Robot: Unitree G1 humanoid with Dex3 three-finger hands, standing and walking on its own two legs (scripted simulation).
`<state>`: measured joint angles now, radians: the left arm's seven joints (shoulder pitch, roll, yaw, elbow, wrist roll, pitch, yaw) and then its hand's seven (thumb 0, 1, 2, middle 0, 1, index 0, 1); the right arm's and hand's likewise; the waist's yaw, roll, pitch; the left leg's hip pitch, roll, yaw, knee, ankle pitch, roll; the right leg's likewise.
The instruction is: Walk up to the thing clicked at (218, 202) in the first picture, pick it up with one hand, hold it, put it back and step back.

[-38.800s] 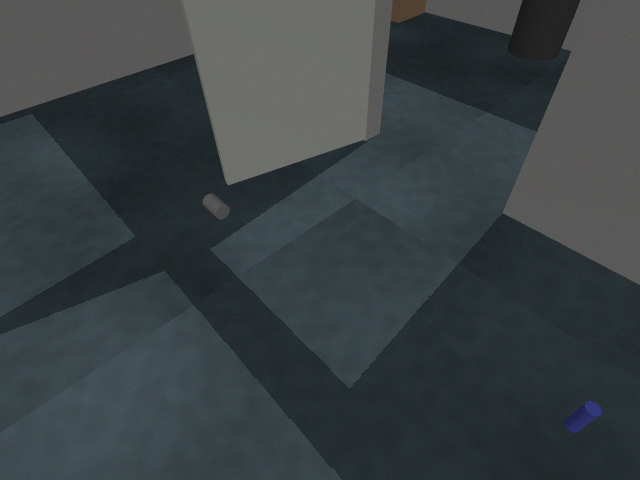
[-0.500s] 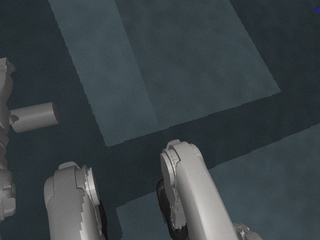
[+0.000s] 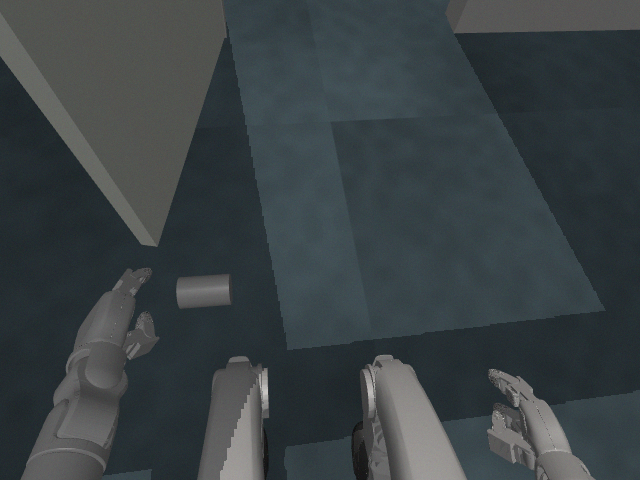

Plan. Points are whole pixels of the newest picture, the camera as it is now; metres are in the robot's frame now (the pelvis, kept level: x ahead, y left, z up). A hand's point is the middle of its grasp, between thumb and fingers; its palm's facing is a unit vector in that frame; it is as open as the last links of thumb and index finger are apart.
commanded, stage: home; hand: left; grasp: from above
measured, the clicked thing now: (205, 291) +0.52 +0.24 -0.49
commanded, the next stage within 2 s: none
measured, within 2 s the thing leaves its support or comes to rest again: neither
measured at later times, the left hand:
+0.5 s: hand (97, 376) +0.24 +0.20 +0.10, palm faces +0.12 -0.97 -0.21, open 7.4 cm
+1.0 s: hand (75, 414) +0.22 +0.19 +0.14, palm faces +0.13 -0.97 -0.19, open 7.4 cm
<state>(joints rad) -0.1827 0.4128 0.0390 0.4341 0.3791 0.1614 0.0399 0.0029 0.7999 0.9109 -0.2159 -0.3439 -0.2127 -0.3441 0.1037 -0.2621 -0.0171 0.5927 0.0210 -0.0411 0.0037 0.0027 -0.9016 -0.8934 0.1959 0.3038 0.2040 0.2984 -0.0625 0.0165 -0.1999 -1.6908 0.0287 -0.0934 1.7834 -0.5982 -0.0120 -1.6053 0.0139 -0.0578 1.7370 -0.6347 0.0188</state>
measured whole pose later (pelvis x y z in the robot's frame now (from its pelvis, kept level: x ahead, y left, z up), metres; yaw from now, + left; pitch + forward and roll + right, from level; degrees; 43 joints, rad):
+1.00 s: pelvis +0.07 +0.00 +0.19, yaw +5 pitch +9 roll -3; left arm 0.50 0.22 0.03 -0.12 -0.05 0.45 0.01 0.01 0.90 0.90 -0.20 -0.30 -0.20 -0.30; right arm 0.28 -0.21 0.04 0.52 0.00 -0.25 -0.19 0.01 -0.90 -0.89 0.20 0.30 0.21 0.30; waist -0.04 0.04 -0.16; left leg -0.70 0.02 -0.07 1.00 -0.46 -0.01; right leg -0.62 0.00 -0.06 0.94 -0.48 0.01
